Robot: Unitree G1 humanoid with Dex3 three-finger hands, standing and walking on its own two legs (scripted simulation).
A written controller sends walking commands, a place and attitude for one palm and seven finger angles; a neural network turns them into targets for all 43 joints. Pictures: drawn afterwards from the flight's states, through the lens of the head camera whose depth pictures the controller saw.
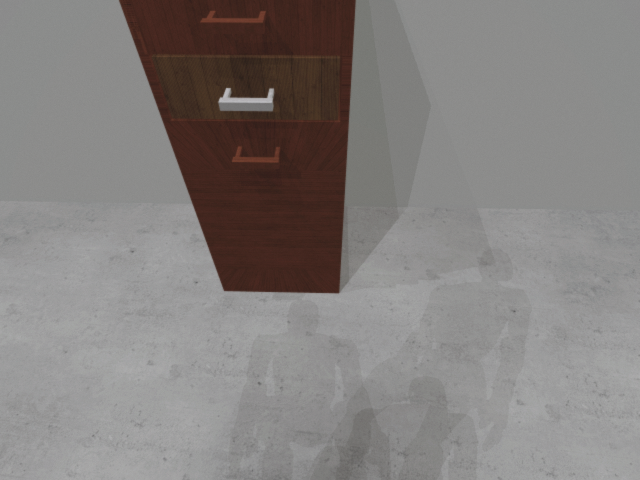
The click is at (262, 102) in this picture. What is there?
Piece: drawer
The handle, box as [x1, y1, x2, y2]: [218, 88, 273, 110]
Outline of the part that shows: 218,102 220,110 272,110 273,88 269,88 268,96 266,98 230,98 230,88 226,88 223,97 220,98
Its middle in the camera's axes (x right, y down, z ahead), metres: -0.16 -0.30 +0.82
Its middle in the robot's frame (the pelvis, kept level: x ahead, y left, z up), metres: +0.82 +0.20 +0.04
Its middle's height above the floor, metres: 0.82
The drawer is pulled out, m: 0.00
